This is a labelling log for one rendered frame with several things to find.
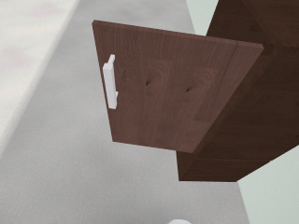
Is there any handle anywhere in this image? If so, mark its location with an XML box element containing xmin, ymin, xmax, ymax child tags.
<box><xmin>103</xmin><ymin>54</ymin><xmax>119</xmax><ymax>109</ymax></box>

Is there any cupboard door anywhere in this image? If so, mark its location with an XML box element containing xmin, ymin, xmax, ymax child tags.
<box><xmin>92</xmin><ymin>20</ymin><xmax>264</xmax><ymax>153</ymax></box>

